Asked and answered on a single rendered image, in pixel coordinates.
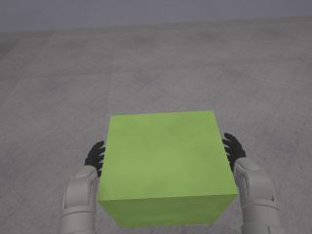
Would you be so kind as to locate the right robot hand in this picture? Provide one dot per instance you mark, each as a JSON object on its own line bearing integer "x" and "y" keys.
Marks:
{"x": 236, "y": 151}

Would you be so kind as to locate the robot right forearm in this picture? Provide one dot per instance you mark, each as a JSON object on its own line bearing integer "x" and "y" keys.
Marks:
{"x": 258, "y": 200}

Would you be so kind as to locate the robot left forearm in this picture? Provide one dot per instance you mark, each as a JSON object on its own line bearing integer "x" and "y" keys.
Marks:
{"x": 79, "y": 203}

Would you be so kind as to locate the carton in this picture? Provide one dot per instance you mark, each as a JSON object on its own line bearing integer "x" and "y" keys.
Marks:
{"x": 165, "y": 169}

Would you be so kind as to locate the left robot hand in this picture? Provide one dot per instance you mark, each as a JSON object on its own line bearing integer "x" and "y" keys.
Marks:
{"x": 94, "y": 158}

